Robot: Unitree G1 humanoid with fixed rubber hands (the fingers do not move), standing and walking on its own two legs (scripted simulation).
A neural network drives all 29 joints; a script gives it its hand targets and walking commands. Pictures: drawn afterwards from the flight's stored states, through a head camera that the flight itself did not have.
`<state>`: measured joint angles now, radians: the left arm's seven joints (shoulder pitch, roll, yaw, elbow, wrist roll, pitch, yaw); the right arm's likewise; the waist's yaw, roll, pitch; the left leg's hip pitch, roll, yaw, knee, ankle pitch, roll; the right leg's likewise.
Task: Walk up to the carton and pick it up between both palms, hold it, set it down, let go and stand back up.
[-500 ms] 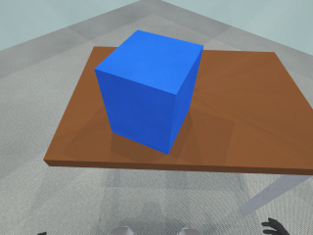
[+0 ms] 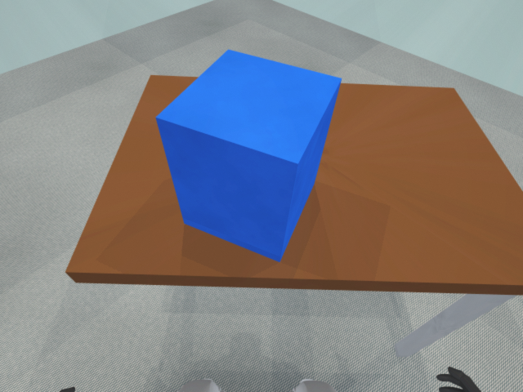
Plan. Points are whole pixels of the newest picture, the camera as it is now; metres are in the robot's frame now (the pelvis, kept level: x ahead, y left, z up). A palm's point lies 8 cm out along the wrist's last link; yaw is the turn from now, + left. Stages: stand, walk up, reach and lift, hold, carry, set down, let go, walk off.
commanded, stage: walk up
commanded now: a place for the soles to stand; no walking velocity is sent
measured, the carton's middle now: (254, 158) +0.48 +0.03 +0.08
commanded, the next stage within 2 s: reach and lift in 0.36 s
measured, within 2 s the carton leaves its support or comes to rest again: neither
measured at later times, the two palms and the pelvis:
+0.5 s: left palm out of the picture +0.10 +0.30 -0.10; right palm out of the picture +0.11 -0.33 -0.10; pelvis +0.00 -0.01 +0.00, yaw +0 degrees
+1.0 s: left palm (88, 366) +0.17 +0.26 -0.06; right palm out of the picture +0.14 -0.26 -0.07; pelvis +0.00 -0.01 +0.01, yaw +0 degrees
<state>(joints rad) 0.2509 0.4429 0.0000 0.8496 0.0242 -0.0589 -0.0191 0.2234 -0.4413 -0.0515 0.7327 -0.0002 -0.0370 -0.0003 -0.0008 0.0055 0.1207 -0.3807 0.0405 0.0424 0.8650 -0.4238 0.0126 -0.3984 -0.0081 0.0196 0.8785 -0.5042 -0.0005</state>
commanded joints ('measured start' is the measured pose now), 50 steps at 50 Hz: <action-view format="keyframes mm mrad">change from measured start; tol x16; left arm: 1 21 186 82 -50 -22 -23 29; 8 72 348 130 -24 -2 -38 41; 18 -3 180 81 -61 -21 -19 33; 19 -397 97 141 -103 -69 236 52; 23 -423 107 126 -286 -55 364 45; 50 -139 56 174 -626 -121 322 -59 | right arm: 1 -9 -276 -78 -4 -13 -32 -10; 14 122 -325 -98 37 -22 -42 -8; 18 13 -266 -77 6 -18 -32 -8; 20 -276 28 -225 292 -183 -100 12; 50 43 217 -29 -489 -37 -6 -109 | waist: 1 -17 188 -93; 7 34 -164 -112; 18 -26 158 -96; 19 39 104 -305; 25 -58 -129 -218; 50 9 -6 -275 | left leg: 1 196 277 -347 -342 385 224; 4 1 134 -119 -92 463 93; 7 -225 -28 -50 127 -258 35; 8 -215 -11 -60 119 -271 33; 12 156 26 -116 -214 45 69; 15 248 359 -582 -448 127 248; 18 224 299 -383 -362 373 254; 19 -181 134 -109 -336 387 -6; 23 -191 33 -12 -227 52 -7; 50 -90 79 -16 -391 114 78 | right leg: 1 -156 -33 -27 -49 -14 -45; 4 195 -52 34 -278 408 -84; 6 217 -291 510 -408 280 -250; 8 155 -347 580 -454 191 -311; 13 -188 -58 116 -53 336 -89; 15 -288 5 21 135 -85 -33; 18 -203 -27 -20 10 -85 -43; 20 125 -6 -153 -113 156 -50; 34 152 -123 187 -279 427 -76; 50 217 -82 126 -387 451 -59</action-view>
